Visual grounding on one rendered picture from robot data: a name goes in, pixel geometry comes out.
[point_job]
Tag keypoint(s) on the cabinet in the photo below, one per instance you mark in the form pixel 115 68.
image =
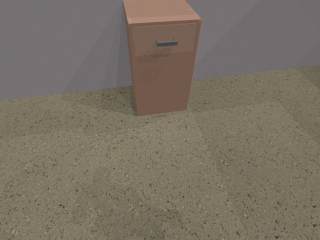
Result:
pixel 161 81

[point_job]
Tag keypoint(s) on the handle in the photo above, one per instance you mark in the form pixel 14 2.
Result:
pixel 167 43

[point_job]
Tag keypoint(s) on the drawer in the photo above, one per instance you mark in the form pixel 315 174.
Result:
pixel 144 38

